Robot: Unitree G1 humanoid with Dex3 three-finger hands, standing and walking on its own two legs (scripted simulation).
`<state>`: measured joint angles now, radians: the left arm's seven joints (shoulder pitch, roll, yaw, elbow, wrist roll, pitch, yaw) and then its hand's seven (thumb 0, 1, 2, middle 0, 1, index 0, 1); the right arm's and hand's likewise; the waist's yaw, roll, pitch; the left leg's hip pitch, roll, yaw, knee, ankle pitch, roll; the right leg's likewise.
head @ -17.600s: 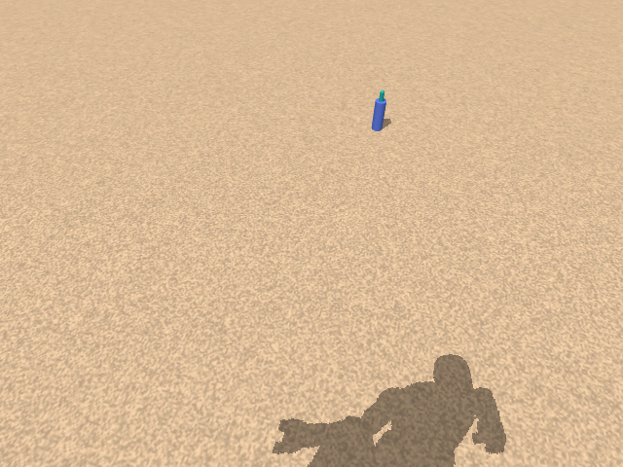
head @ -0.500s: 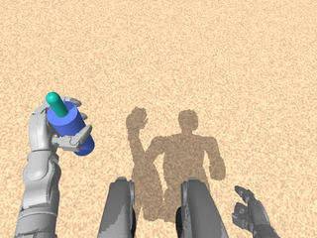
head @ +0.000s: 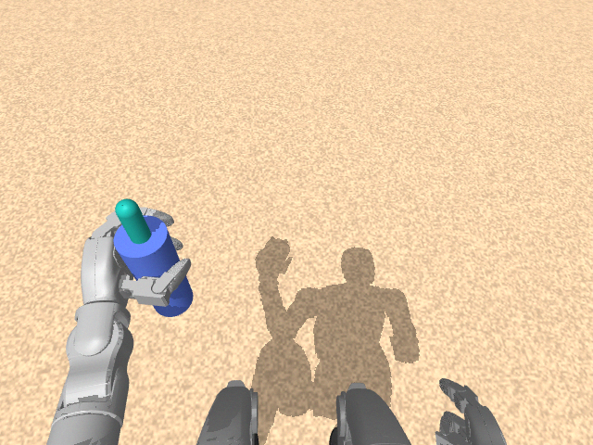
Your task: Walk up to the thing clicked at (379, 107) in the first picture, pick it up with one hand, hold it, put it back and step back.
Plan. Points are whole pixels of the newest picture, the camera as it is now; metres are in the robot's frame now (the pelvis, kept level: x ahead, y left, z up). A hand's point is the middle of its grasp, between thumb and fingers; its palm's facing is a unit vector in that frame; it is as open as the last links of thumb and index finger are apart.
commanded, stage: lift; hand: left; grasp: from the side
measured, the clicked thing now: (153, 260) +0.34 +0.19 +0.03
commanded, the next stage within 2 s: hold in 0.72 s
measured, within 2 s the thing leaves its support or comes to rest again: neither
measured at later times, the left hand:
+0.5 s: hand (159, 236) +0.35 +0.17 +0.08, palm faces +0.13 -0.99 -0.02, open 8.6 cm
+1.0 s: hand (162, 221) +0.36 +0.16 +0.10, palm faces +0.12 -0.99 -0.02, open 8.6 cm
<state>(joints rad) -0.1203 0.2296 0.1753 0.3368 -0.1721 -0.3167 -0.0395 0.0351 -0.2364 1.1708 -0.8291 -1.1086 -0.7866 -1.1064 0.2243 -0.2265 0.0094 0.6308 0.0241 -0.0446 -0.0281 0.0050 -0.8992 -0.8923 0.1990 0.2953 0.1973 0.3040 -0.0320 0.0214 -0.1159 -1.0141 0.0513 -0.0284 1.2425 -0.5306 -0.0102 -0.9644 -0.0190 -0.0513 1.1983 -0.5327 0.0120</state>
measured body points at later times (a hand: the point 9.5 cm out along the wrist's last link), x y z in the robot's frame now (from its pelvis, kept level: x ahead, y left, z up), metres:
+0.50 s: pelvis +0.02 -0.01 +0.04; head +0.08 +0.00 +0.49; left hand +0.34 +0.22 +0.08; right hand +0.15 -0.25 -0.07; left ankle +0.04 +0.12 -0.63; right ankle +0.03 -0.13 -0.63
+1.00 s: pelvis +0.03 -0.01 +0.06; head +0.08 +0.00 +0.51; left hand +0.35 +0.22 +0.10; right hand +0.15 -0.25 -0.05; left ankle +0.04 +0.12 -0.63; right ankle +0.03 -0.13 -0.63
